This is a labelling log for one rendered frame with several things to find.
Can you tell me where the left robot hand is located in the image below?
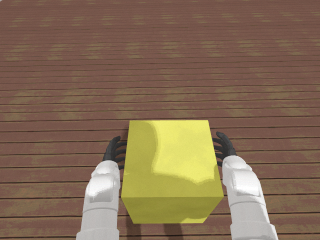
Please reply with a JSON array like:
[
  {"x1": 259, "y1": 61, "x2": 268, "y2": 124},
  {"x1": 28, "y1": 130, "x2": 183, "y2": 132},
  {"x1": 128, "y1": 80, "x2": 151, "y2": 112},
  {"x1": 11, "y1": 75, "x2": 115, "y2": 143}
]
[{"x1": 102, "y1": 136, "x2": 127, "y2": 170}]

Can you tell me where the robot right forearm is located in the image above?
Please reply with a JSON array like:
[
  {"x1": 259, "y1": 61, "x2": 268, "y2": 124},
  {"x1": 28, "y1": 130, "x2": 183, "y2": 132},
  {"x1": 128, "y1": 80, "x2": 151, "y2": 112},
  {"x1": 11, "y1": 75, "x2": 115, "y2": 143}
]
[{"x1": 222, "y1": 155, "x2": 278, "y2": 240}]

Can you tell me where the robot left forearm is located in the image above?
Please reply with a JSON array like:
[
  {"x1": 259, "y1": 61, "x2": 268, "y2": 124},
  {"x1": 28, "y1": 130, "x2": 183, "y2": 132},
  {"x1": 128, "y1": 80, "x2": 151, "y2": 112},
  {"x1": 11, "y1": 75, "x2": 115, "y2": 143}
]
[{"x1": 76, "y1": 160, "x2": 121, "y2": 240}]

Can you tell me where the carton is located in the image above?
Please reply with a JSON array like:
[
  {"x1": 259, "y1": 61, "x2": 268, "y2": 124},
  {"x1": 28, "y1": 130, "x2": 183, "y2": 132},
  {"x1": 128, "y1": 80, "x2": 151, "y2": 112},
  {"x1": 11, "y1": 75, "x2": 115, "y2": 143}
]
[{"x1": 121, "y1": 120, "x2": 224, "y2": 224}]

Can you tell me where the right robot hand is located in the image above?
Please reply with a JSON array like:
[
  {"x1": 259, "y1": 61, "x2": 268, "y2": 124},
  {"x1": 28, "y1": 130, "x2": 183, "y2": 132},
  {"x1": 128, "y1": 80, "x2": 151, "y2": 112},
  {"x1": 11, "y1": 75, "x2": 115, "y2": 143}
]
[{"x1": 212, "y1": 131, "x2": 237, "y2": 167}]

